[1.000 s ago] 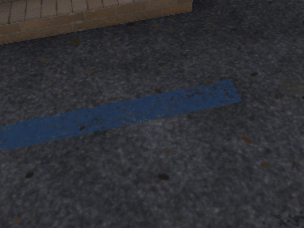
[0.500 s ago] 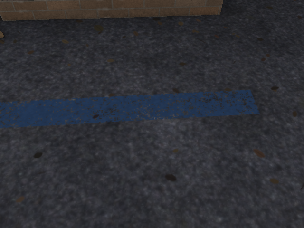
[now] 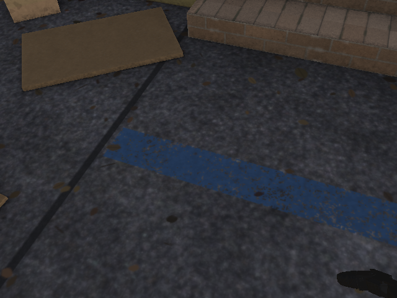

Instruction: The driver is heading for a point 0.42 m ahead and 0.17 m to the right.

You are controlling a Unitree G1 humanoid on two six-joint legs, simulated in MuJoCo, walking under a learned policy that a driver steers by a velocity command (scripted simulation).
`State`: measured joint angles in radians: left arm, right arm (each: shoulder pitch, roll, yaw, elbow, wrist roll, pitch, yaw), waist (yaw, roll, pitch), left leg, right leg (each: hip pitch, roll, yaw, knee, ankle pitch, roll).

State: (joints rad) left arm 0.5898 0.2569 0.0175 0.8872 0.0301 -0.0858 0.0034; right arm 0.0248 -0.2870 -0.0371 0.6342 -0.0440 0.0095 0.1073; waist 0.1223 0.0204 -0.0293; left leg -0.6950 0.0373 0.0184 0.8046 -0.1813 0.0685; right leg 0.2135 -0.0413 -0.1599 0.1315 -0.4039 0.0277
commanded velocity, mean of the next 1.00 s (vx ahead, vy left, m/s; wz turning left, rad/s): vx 0.54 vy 0.00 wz -0.35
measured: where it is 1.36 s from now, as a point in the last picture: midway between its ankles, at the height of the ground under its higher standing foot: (240, 252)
